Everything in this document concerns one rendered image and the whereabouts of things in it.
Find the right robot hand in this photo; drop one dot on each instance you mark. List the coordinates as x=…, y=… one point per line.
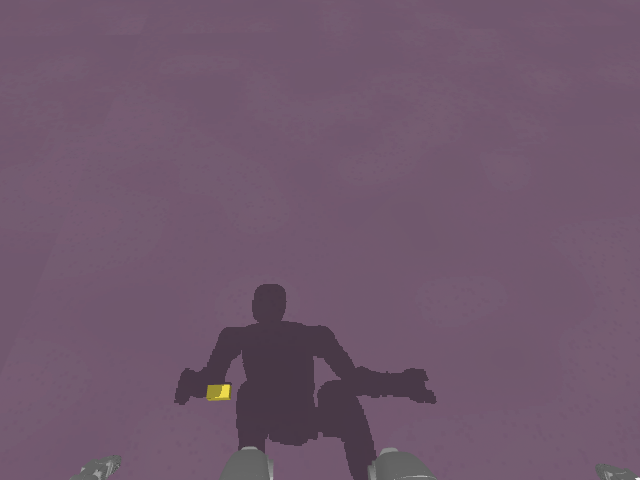
x=608, y=472

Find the left robot hand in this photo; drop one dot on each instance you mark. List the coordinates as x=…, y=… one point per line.
x=99, y=469

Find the small box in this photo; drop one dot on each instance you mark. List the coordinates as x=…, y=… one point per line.
x=219, y=392

